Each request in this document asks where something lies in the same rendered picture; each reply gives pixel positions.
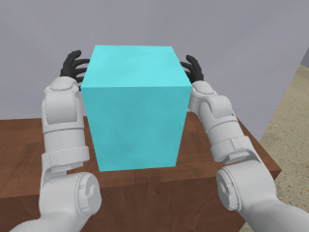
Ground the carton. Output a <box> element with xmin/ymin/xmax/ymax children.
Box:
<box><xmin>80</xmin><ymin>45</ymin><xmax>192</xmax><ymax>172</ymax></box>

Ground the right robot hand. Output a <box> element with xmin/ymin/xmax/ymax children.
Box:
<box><xmin>180</xmin><ymin>55</ymin><xmax>204</xmax><ymax>84</ymax></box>

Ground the robot right forearm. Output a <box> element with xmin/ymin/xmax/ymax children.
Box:
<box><xmin>188</xmin><ymin>80</ymin><xmax>277</xmax><ymax>196</ymax></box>

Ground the pedestal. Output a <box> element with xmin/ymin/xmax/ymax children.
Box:
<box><xmin>0</xmin><ymin>111</ymin><xmax>282</xmax><ymax>232</ymax></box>

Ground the robot left forearm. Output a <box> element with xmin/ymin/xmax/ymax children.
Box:
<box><xmin>39</xmin><ymin>76</ymin><xmax>90</xmax><ymax>212</ymax></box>

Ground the left robot hand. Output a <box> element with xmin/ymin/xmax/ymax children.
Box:
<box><xmin>60</xmin><ymin>50</ymin><xmax>90</xmax><ymax>92</ymax></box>

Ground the left robot upper arm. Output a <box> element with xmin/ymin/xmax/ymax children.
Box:
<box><xmin>9</xmin><ymin>171</ymin><xmax>102</xmax><ymax>232</ymax></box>

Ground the right robot upper arm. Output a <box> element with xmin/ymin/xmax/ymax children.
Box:
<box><xmin>216</xmin><ymin>159</ymin><xmax>309</xmax><ymax>232</ymax></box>

